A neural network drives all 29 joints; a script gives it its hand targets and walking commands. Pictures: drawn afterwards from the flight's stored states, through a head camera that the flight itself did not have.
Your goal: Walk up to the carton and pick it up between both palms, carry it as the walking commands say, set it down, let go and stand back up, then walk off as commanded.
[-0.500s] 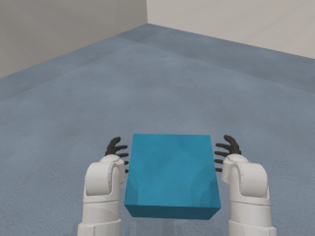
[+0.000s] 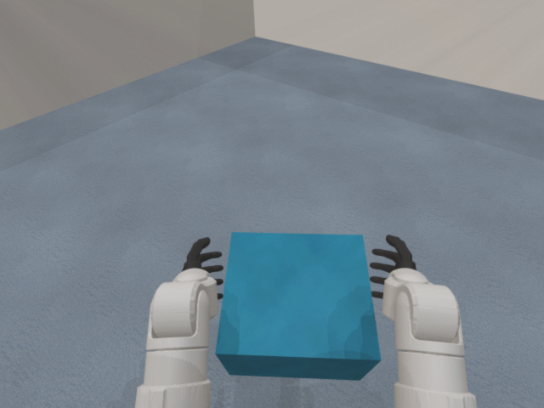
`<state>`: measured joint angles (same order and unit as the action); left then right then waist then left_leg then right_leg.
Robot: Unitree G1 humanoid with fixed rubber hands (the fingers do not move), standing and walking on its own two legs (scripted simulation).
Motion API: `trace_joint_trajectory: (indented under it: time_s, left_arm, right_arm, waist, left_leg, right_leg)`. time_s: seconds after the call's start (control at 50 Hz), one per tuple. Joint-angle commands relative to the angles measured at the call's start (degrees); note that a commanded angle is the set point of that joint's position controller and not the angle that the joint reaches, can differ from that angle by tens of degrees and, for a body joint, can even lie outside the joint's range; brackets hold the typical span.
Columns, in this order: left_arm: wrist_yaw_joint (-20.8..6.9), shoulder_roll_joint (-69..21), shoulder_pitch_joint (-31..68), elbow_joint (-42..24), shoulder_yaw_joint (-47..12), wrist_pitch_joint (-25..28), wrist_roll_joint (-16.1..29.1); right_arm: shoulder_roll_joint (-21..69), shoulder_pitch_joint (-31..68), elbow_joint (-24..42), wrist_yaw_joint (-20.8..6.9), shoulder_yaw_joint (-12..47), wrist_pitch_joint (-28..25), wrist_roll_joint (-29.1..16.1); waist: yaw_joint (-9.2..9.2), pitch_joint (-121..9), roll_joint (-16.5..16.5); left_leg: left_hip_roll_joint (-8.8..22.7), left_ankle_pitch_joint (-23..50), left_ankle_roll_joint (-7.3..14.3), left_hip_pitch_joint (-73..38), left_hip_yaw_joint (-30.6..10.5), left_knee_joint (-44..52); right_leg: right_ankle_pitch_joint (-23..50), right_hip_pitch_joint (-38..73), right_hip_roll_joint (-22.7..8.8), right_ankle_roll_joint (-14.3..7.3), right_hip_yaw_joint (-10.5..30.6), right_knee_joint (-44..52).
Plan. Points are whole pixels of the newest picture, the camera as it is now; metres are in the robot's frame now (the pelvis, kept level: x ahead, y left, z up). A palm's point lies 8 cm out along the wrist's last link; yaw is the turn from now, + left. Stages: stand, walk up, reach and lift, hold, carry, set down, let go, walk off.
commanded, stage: carry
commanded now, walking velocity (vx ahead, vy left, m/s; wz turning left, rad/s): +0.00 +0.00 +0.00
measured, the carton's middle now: (295, 305) +0.31 +0.00 -0.01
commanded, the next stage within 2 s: hold in 0.36 s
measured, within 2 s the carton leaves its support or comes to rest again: neither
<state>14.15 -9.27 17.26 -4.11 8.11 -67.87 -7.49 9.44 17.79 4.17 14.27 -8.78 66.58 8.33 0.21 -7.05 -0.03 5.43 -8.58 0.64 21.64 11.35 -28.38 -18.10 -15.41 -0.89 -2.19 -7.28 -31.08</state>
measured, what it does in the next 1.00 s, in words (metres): stands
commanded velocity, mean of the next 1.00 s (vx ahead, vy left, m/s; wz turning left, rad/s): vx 0.00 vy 0.00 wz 0.00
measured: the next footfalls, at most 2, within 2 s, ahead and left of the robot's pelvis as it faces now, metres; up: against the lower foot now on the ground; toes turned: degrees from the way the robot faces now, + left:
none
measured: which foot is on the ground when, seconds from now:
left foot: down 0.00-1.00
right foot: down 0.00-1.00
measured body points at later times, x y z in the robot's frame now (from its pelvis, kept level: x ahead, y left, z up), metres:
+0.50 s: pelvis -0.01 +0.01 +0.01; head -0.04 +0.01 +0.46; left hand +0.29 +0.16 +0.04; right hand +0.29 -0.15 +0.04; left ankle +0.07 +0.13 -0.73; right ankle -0.02 -0.09 -0.73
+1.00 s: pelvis +0.01 +0.04 +0.01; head -0.06 +0.05 +0.46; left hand +0.33 +0.17 +0.07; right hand +0.30 -0.14 +0.06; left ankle +0.07 +0.14 -0.73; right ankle -0.02 -0.09 -0.73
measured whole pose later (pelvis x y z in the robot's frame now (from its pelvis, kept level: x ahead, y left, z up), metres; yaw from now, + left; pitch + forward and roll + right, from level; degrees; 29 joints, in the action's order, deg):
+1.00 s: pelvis +0.01 +0.04 +0.01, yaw -10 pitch -7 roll +0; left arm 3.8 -10.0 19.6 17.8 16.0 -45.0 -17.5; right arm 5.1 21.1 -27.2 -5.5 -14.0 38.3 18.9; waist -4.6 -2.6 0.1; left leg -2.7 -7.8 1.2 5.1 -1.5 -20.4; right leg -13.9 -1.8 1.8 -0.7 8.3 -23.2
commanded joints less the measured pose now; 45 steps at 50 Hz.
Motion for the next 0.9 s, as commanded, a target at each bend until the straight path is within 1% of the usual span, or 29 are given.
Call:
trace_joint_trajectory:
  time_s: [0.0,0.34,0.36,0.38,0.4,0.42,0.44,0.46,0.48,0.5,0.52,0.54,0.58,0.6,0.64,0.68,0.7,0.74,0.78,0.8,0.86,0.88]
  left_arm:
    - [-24.9,-57.2,32.6,-3.8,-36.1,2.2,24.9]
    - [-24.9,-55.5,30.8,-1.7,-34.0,6.8,22.0]
    - [-26.1,-50.1,18.3,27.7,-12.8,14.5,4.5]
    - [-26.6,-48.2,17.1,20.6,-15.0,22.9,2.0]
    - [-27.5,-49.6,18.4,14.9,-18.9,27.5,2.6]
    - [-28.7,-51.4,23.5,8.3,-24.7,29.9,5.8]
    - [-29.2,-52.2,25.2,5.8,-26.6,30.4,8.1]
    - [-29.2,-52.0,28.1,2.1,-28.4,30.5,9.4]
    - [-29.2,-50.9,28.8,0.8,-29.8,30.1,9.8]
    - [-29.3,-49.9,28.9,0.9,-30.6,29.5,9.7]
    - [-29.5,-49.3,28.8,1.8,-30.9,28.8,9.3]
    - [-29.8,-49.2,29.0,3.0,-31.1,28.1,8.9]
    - [-30.3,-49.7,30.4,7.3,-29.8,26.7,8.2]
    - [-30.4,-50.4,31.4,10.3,-28.4,26.1,7.8]
    - [-30.7,-52.5,34.6,16.0,-25.9,25.5,7.4]
    - [-30.7,-55.2,37.6,21.6,-23.8,25.4,7.0]
    - [-30.5,-56.5,38.7,23.7,-22.8,25.4,6.6]
    - [-29.7,-58.6,39.6,26.9,-20.6,25.5,5.9]
    - [-28.9,-59.7,38.8,28.4,-18.6,25.6,5.5]
    - [-28.4,-60.1,37.9,28.6,-17.8,25.7,5.3]
    - [-26.6,-60.7,34.3,26.3,-16.8,25.6,5.2]
    - [-26.1,-60.7,33.3,25.0,-17.2,25.5,5.6]
  right_arm:
    - [59.1,28.2,0.9,-25.3,36.5,-0.6,-24.4]
    - [57.5,26.1,-1.2,-25.2,34.3,-5.4,-21.4]
    - [49.8,11.1,-35.2,-26.0,10.4,-13.1,-5.5]
    - [50.1,12.4,-26.0,-25.6,14.5,-22.5,-3.0]
    - [53.2,15.8,-20.0,-25.8,19.1,-27.3,-3.8]
    - [55.5,18.3,-15.3,-26.3,23.8,-29.7,-5.5]
    - [56.8,21.4,-14.0,-27.5,28.9,-30.6,-8.1]
    - [57.3,24.9,-12.6,-28.5,32.3,-31.3,-9.7]
    - [57.6,27.0,-12.6,-28.9,35.4,-31.4,-10.7]
    - [57.4,28.2,-12.8,-29.1,36.3,-31.2,-10.7]
    - [57.0,28.8,-14.1,-29.2,36.0,-30.8,-10.1]
    - [56.4,29.0,-15.6,-29.3,34.9,-30.6,-9.1]
    - [55.3,29.6,-19.8,-29.7,31.7,-30.2,-7.0]
    - [54.7,30.5,-22.0,-30.1,29.8,-30.2,-6.0]
    - [53.6,32.9,-26.6,-31.0,25.4,-30.6,-4.2]
    - [52.1,35.8,-30.5,-32.0,21.3,-31.1,-2.6]
    - [51.4,37.2,-31.8,-32.6,19.8,-31.4,-2.0]
    - [50.3,39.5,-33.6,-33.8,17.9,-31.8,-1.4]
    - [49.6,39.6,-34.7,-34.6,16.8,-31.7,-1.3]
    - [49.4,39.2,-34.9,-35.0,16.7,-31.6,-1.6]
    - [48.9,37.6,-33.8,-35.9,18.4,-31.5,-3.0]
    - [48.7,37.0,-33.0,-36.1,19.1,-31.5,-3.5]
  waist:
    - [-0.09,-14.4,-0.2]
    - [-0.11,-14.6,-0.1]
    - [-3.22,1.8,-5.6]
    - [-3.08,-1.8,-3.3]
    - [-2.58,-8.7,-1.7]
    - [-2.14,-14.7,-0.6]
    - [-5.46,-18.6,-0.4]
    - [-7.8,-21.8,-0.6]
    - [-9.7,-21.6,-0.9]
    - [-10.44,-20.2,-1.0]
    - [-10.32,-17.7,-1.5]
    - [-9.66,-14.7,-1.7]
    - [-7.62,-8.7,-1.7]
    - [-6.74,-6.4,-1.6]
    - [-4.87,-2.9,-1.2]
    - [-3.19,-1.2,0.2]
    - [-2.8,-1.2,1.5]
    - [-2.77,-1.8,2.9]
    - [-3.12,-2.7,3.3]
    - [-3.67,-3.0,3.4]
    - [-6.08,-4.2,3.7]
    - [-6.42,-4.9,3.5]
  left_leg:
    - [4.8,6.6,0.7,-10.0,-6.7,2.3]
    - [4.7,6.2,1.0,-9.6,-7.1,2.6]
    - [-8.5,7.6,2.9,-24.9,-11.5,5.6]
    - [-8.9,12.2,2.4,-27.7,-12.1,5.3]
    - [-9.9,18.2,2.3,-28.8,-12.7,5.0]
    - [-10.7,20.1,2.2,-26.6,-12.5,4.6]
    - [-11.1,21.2,2.1,-25.3,-12.2,4.2]
    - [-11.6,19.5,1.9,-22.7,-12.1,4.2]
    - [-11.9,16.6,1.8,-20.2,-11.9,5.1]
    - [-12.1,13.7,1.6,-19.1,-11.8,5.9]
    - [-12.2,11.0,1.3,-20.4,-11.6,6.5]
    - [-12.3,8.9,1.0,-22.5,-11.4,6.9]
    - [-12.3,3.7,0.5,-26.1,-11.3,7.8]
    - [-12.1,0.7,0.3,-27.0,-11.4,8.3]
    - [-11.5,-5.9,0.1,-27.3,-12.5,9.3]
    - [-10.4,-11.2,-0.1,-27.1,-14.7,10.8]
    - [-9.8,-12.7,-0.2,-26.5,-15.6,11.6]
    - [-8.8,-12.8,-0.4,-25.6,-16.9,12.6]
    - [-8.3,-10.2,-0.7,-25.5,-17.3,12.8]
    - [-8.1,-8.5,-0.8,-25.6,-17.5,12.7]
    - [-7.5,-2.1,-1.4,-26.5,-17.8,12.2]
    - [-7.4,-0.1,-1.6,-26.9,-17.8,11.8]
  right_leg:
    - [9.5,0.3,-7.5,-0.3,7.8,6.6]
    - [8.5,0.3,-7.3,-0.4,7.6,6.0]
    - [9.7,-8.6,4.6,-1.3,13.4,12.6]
    - [14.9,-3.6,4.4,-1.5,14.0,12.2]
    - [21.0,1.1,4.3,-1.2,14.9,10.9]
    - [27.3,5.9,4.2,-0.4,15.5,9.8]
    - [32.3,8.6,4.1,-0.2,15.6,8.9]
    - [34.9,12.0,4.5,-0.4,16.3,8.4]
    - [33.2,14.0,4.5,-0.3,16.2,8.9]
    - [28.1,14.0,4.6,0.0,15.7,10.0]
    - [21.0,10.7,4.6,0.3,15.3,11.6]
    - [14.0,6.9,4.7,0.5,14.9,13.2]
    - [1.6,0.5,4.7,0.4,14.6,16.2]
    - [-3.1,-1.6,4.5,0.1,14.4,17.1]
    - [-9.3,-3.8,4.4,-0.4,13.8,17.5]
    - [-10.2,-3.8,4.6,-0.7,13.0,16.2]
    - [-9.1,-2.8,4.9,-0.7,12.6,15.2]
    - [-6.2,-0.6,5.3,-0.9,12.4,13.8]
    - [-3.2,1.1,5.6,-1.2,12.5,13.2]
    - [-1.9,1.8,5.8,-1.4,12.6,13.0]
    - [1.7,3.4,6.2,-2.3,13.0,12.7]
    - [2.8,3.8,6.3,-2.4,13.2,12.6]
